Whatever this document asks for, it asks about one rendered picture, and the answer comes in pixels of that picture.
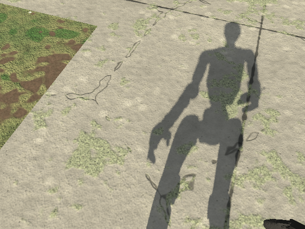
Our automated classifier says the right robot hand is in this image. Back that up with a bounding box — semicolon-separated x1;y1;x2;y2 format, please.
263;219;305;229

